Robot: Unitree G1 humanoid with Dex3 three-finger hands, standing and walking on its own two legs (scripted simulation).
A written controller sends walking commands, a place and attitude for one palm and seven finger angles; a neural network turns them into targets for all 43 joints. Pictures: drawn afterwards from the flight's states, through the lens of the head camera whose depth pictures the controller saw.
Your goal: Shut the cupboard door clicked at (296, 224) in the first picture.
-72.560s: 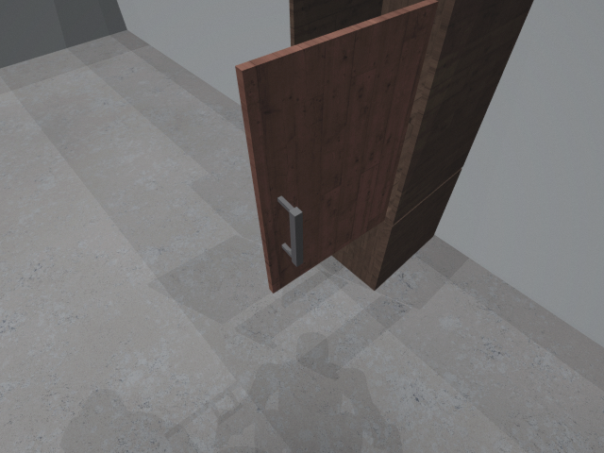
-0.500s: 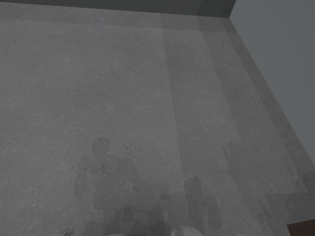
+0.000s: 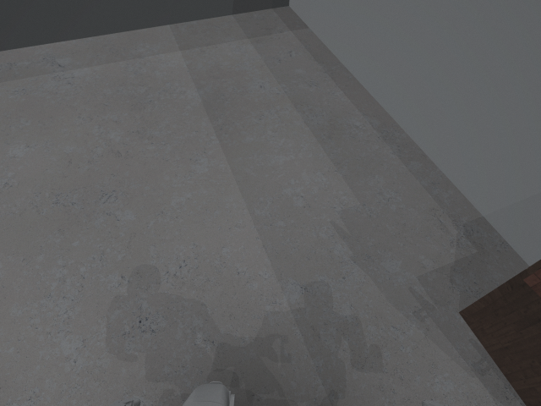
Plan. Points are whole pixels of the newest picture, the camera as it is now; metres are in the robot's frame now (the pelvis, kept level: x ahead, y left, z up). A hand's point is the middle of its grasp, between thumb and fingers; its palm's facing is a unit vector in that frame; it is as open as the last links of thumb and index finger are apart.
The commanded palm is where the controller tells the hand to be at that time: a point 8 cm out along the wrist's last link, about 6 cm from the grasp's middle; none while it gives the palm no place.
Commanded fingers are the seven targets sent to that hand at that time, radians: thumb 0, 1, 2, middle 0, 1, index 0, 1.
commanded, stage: turn to face it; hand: left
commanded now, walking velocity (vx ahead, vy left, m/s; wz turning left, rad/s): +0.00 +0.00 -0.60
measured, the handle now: out of the picture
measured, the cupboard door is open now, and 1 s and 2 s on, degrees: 6 6 6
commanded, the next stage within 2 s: take the last steps up to it in 1.64 s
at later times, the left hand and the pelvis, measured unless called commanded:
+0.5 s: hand (181, 369) +0.19 +0.17 -0.16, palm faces -0.30 -0.91 -0.28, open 7.4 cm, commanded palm none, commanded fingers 0.00 0.90 0.90 -0.20 -0.30 -0.20 -0.30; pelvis +0.01 -0.01 -0.01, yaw -18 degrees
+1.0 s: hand (202, 343) +0.23 +0.14 -0.17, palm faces -0.52 -0.83 -0.19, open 7.4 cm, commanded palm none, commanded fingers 0.00 0.90 0.90 -0.20 -0.30 -0.20 -0.30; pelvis +0.05 +0.01 +0.00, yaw -35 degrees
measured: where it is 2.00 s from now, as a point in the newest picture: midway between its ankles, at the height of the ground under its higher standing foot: outside the picture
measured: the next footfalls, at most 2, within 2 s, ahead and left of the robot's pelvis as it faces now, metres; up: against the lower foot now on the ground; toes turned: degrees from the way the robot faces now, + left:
left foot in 0.08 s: +0.07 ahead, +0.13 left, +0.00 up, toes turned +0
right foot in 0.48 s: -0.01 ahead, -0.13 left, +0.00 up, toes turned -22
